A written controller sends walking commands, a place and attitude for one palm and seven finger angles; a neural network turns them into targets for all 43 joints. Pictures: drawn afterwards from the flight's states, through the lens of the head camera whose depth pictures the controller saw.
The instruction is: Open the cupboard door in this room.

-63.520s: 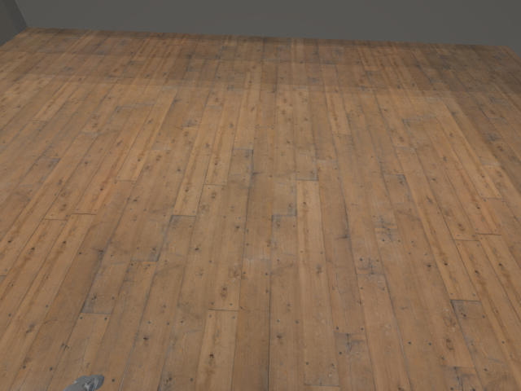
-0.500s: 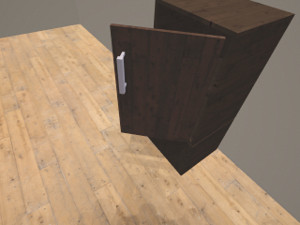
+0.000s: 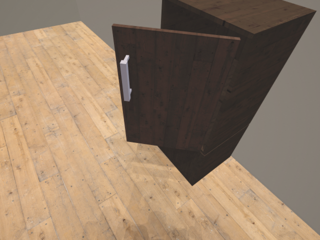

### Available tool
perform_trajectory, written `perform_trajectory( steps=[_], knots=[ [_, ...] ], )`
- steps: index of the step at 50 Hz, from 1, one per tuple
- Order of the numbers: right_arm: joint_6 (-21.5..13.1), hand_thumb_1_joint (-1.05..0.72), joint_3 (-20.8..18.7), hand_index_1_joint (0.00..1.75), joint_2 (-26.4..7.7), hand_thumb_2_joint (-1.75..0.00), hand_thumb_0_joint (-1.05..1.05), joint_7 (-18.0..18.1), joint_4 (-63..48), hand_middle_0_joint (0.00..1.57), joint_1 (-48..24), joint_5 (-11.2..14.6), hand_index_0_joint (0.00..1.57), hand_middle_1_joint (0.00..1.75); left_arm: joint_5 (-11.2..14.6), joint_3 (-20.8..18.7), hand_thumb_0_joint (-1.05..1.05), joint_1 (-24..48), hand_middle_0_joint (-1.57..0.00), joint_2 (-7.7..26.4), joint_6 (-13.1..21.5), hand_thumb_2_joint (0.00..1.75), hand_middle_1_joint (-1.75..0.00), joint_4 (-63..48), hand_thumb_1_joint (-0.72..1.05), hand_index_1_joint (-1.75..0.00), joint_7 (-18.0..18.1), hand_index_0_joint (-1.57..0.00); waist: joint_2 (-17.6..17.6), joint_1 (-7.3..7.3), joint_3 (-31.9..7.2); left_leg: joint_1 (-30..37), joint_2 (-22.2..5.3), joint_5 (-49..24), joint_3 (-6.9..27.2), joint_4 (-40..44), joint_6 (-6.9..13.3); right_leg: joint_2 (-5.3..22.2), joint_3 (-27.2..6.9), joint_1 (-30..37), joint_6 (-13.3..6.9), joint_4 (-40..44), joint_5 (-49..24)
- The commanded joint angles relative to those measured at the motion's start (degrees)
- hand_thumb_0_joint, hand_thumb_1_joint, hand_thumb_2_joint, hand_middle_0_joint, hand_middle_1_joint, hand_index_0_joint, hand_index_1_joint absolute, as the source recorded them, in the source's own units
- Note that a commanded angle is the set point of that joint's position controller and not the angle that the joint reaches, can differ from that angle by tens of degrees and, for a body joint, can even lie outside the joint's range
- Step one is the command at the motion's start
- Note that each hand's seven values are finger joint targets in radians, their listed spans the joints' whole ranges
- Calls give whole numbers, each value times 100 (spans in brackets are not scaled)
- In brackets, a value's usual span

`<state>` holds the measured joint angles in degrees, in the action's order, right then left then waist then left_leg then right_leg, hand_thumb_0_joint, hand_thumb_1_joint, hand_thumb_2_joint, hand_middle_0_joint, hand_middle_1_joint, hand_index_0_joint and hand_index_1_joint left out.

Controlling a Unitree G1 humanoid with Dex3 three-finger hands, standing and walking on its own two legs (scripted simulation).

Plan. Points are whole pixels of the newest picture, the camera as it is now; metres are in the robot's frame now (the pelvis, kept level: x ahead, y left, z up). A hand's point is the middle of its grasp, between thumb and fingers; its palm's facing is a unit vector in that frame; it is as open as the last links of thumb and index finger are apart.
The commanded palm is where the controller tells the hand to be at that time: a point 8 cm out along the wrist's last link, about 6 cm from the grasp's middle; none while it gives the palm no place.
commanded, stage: look again from close up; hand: left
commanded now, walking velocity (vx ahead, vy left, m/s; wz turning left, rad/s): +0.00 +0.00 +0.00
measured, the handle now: (127, 79) +0.61 +0.16 +0.06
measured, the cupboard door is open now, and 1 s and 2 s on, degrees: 45 45 45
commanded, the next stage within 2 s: shuffle to correct the standing spot in 0.02 s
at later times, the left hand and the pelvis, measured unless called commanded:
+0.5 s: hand out of the picture -0.01 +0.16 -0.19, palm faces +0.04 -0.99 -0.14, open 7.3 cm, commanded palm none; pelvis +0.05 +0.00 -0.01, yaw -2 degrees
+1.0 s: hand out of the picture +0.12 +0.17 -0.18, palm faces -0.03 -0.97 -0.25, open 7.3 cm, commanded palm none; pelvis +0.06 -0.01 -0.01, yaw -2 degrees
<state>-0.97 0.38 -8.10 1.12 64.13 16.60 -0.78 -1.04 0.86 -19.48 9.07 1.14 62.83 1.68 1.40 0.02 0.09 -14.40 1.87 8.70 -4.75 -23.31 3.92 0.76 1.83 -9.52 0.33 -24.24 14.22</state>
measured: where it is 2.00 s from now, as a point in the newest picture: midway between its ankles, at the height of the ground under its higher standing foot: outside the picture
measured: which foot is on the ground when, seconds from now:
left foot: down 0.00-1.00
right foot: down 0.00-0.58, up 0.60-0.78, down 0.80-1.00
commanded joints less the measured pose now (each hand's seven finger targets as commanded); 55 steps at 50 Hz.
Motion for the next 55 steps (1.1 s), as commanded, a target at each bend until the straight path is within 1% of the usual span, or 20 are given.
perform_trajectory(
  steps=[1,6,13,18,22,24,26,27,28,29,31,36,41,42,43,44,46,50,52,55],
  knots=[
    [-138,-90,-115,30,-672,-90,0,54,-161,20,240,36,20,30,-3,-98,0,-457,-20,519,49,90,-30,-124,90,-30,49,-20,-96,17,304,245,-830,172,939,620,-105,522,-516,-421,-236,490,-183],
    [-139,-90,-102,30,-683,-90,0,65,-121,20,220,35,20,30,-1,-98,0,-414,-20,530,29,90,-30,-95,90,-30,50,-20,-159,22,385,270,-842,174,961,683,-105,519,-485,-423,-223,493,-146],
    [-29,-90,-206,30,-830,-90,0,16,-207,20,290,-27,20,30,-74,-180,0,-686,-20,364,-51,90,-30,-132,90,-30,-65,-20,-453,93,812,-262,-1104,2733,1221,1037,84,210,-389,-838,-380,-103,1289],
    [-125,-90,-215,30,-713,-90,0,-5,-391,20,250,-9,20,30,-62,-240,0,-891,-20,398,45,90,-30,-142,90,-30,-100,-20,38,154,742,-441,-876,2108,780,275,30,424,-980,-627,-606,133,1250],
    [-209,-90,-141,30,-387,-90,0,-31,-567,20,-16,-22,20,30,-14,-372,0,-1253,-20,706,110,90,-30,-21,90,-30,-18,-20,1085,245,711,-1397,-295,1166,-173,-1479,-259,1417,-2194,356,-1106,781,-88],
    [-201,-90,-106,30,-292,-90,0,13,-532,20,31,-5,20,30,-28,-365,0,-1093,-20,624,92,90,-30,-47,90,-30,38,-20,670,121,700,-996,-404,1015,-79,-1212,-306,1370,-1760,220,-1115,402,-1661],
    [-242,-90,-83,30,-359,-90,0,77,-243,20,631,26,20,30,-25,-289,0,-807,-20,417,39,90,-30,-107,90,-30,54,-20,-51,-131,375,578,-678,-1199,279,-251,-206,543,-752,-420,-581,-583,-2298],
    [-269,-90,-119,30,-607,-90,0,155,-75,20,1046,15,20,30,-3,-221,0,-796,-20,261,30,90,-30,-117,90,-30,77,-20,-625,-199,48,1503,-1234,-3479,784,-319,93,204,-340,-896,-292,-1244,-1570],
    [-254,-90,-101,30,-696,-90,0,236,39,20,1267,41,20,30,42,-165,0,-726,-20,162,3,90,-30,-116,90,-30,129,-20,-1288,-198,-51,1976,-1792,-5759,1224,-166,391,64,-78,-1317,-92,-1696,581],
    [-210,-90,-51,30,-630,-90,0,277,56,20,1140,70,20,30,46,-158,0,-669,-20,192,-42,90,-30,-121,90,-30,164,-20,-1201,-120,49,1959,-2059,-6668,1243,-127,676,148,-198,-1449,-23,-1988,1556],
    [-166,-90,-93,30,-699,-90,0,286,-39,20,782,43,20,30,-6,-207,0,-406,-20,239,-118,90,-30,-164,90,-30,143,-20,-682,-44,318,1454,-1964,-5591,1061,47,799,293,-198,-1296,-39,-1960,1589],
    [-117,-90,-203,30,-678,-90,0,263,-252,20,212,29,20,30,-21,-259,0,-367,-20,180,-209,90,-30,-229,90,-30,77,-20,-609,125,176,758,-1650,-3977,720,123,556,294,37,-591,-27,-1202,252],
    [-31,-90,-219,30,-393,-90,0,161,-338,20,50,28,20,30,-33,-245,0,-144,-20,437,-154,90,-30,-360,90,-30,48,-20,-102,110,500,-235,-882,66,481,139,-82,654,-597,-292,-246,-236,-1253],
    [-7,-90,-212,30,-342,-90,0,142,-303,20,102,22,20,30,-35,-233,0,-37,-20,466,-121,90,-30,-383,90,-30,42,-20,195,47,461,-114,-781,205,430,94,-149,690,-692,-376,-290,-158,-1398],
    [-37,-90,-264,30,-912,-90,0,105,-582,20,-79,95,20,30,-40,-261,0,-157,-20,695,-122,90,-30,-257,90,-30,269,-20,-295,8,-262,493,-1107,-1653,292,-610,-317,768,-441,-284,-174,-735,-2793],
    [-72,-90,-218,30,-849,-90,0,93,-748,20,2,90,20,30,-11,-254,0,-76,-20,832,-58,90,-30,-413,90,-30,278,-20,-698,-18,-416,399,-1067,-2743,368,-812,-369,846,-287,-128,-212,-808,-3002],
    [-123,-90,-251,30,-727,-90,0,122,-712,20,439,1,20,30,-2,-219,0,56,-20,615,-15,90,-30,-601,90,-30,193,-20,-491,-64,-989,702,-1098,-3137,605,-727,-298,642,-228,22,-337,-1139,-2395],
    [-13,-90,-232,30,-685,-90,0,112,-925,20,150,-3,20,30,12,-186,0,347,-20,597,-55,90,-30,-739,90,-30,93,-20,49,-56,123,59,-909,-580,571,-206,-181,569,-407,-385,-335,-456,-1261],
    [37,-90,-224,30,-691,-90,0,44,-987,20,109,-22,20,30,7,-179,0,428,-20,653,-71,90,-30,-809,90,-30,65,-20,236,-66,647,-295,-741,958,589,121,-191,580,-655,-717,-365,62,206],
    [56,-90,-233,30,-703,-90,0,-21,-962,20,245,-55,20,30,0,-231,0,373,-20,808,-43,90,-30,-893,90,-30,49,-20,256,-99,684,-206,-545,1258,454,92,-195,622,-876,-969,-390,505,1242]
  ],
)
